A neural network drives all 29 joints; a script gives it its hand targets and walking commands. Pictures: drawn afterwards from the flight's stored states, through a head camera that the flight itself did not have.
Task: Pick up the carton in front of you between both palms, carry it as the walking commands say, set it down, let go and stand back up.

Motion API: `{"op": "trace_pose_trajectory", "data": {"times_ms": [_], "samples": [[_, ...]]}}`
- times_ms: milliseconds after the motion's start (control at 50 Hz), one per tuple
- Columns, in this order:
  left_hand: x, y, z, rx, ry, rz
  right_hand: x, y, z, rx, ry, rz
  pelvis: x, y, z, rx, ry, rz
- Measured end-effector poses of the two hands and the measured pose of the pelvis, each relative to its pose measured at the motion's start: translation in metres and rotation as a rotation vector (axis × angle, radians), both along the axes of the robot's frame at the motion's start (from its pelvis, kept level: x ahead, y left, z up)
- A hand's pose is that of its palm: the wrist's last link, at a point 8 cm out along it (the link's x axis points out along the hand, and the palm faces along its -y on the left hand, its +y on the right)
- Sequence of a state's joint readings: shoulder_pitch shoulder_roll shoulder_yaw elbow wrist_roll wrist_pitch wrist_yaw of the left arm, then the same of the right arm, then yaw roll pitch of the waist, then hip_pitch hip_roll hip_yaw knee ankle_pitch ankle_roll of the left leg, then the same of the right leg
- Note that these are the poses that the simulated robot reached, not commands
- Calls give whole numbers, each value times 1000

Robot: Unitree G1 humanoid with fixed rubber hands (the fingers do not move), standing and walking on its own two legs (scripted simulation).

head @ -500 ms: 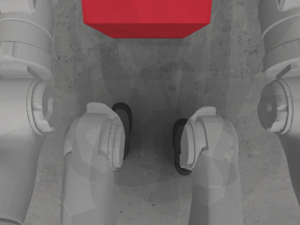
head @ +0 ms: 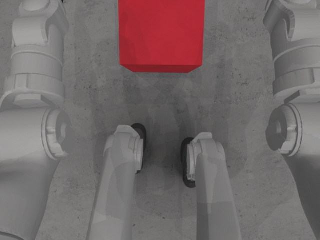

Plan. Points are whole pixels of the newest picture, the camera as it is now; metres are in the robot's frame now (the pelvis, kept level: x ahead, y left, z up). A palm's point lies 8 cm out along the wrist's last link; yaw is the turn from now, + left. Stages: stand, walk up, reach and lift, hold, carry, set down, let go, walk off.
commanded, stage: set down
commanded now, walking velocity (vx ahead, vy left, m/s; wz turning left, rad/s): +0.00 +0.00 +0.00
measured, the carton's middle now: (161, 36) +0.56 +0.04 -0.38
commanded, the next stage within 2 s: let go in 0.38 s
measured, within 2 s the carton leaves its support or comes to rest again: neither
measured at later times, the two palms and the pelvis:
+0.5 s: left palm out of the picture +0.54 +0.24 +0.04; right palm out of the picture +0.58 -0.16 +0.04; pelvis +0.02 +0.00 +0.14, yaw +0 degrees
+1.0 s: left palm out of the picture +0.38 +0.26 +0.14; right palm out of the picture +0.42 -0.19 +0.14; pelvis +0.08 +0.01 +0.24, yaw +1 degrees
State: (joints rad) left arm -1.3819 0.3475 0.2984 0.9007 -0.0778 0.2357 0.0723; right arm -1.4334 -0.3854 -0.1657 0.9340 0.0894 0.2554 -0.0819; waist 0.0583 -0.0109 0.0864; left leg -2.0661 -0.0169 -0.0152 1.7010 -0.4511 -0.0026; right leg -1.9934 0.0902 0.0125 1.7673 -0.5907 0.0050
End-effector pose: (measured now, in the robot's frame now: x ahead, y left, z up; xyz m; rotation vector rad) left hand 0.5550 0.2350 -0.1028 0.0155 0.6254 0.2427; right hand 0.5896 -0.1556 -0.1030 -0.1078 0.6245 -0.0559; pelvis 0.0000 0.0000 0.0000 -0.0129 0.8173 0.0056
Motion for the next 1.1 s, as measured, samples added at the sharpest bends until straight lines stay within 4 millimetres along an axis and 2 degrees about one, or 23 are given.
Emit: {"op": "trace_pose_trajectory", "data": {"times_ms": [240, 420, 520, 600, 760, 940, 1100], "samples": [[-2, 2, 78, -11, -4, -8, 3, -2, 84, 7, -2, 18, 11, 1, 68, -6, 31, 8], [-9, 0, 126, 4, 2, -13, -6, -7, 128, 14, -2, 18, 13, 1, 119, -1, 13, 2], [-19, 1, 145, 21, 27, -43, -17, -10, 148, -17, 22, 23, 18, 0, 143, 3, -9, 0], [-40, 0, 155, 50, 70, -102, -44, -17, 158, -71, 63, 17, 27, 1, 163, -1, -42, 2], [-98, 10, 189, 91, 143, -171, -107, -26, 190, -93, 108, 9, 51, 7, 202, -2, -154, 8], [-152, 21, 228, 86, 155, -159, -150, -28, 228, -84, 109, 40, 74, 12, 228, 2, -268, 17], [-217, 17, 259, 72, 167, -146, -210, -42, 259, -78, 131, 45, 86, 9, 250, 11, -409, 25]]}}
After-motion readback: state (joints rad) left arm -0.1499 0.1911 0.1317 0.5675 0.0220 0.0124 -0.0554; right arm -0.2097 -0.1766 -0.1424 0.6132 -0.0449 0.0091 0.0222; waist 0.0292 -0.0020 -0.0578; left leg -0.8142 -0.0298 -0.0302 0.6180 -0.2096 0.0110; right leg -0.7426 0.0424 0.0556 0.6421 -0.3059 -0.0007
